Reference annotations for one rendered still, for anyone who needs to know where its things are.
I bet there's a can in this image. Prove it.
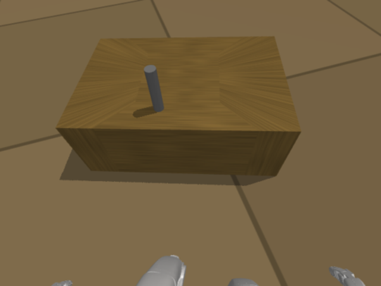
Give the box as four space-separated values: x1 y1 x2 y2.
144 65 164 112

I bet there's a right robot hand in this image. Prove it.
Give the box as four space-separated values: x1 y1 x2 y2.
329 266 365 286

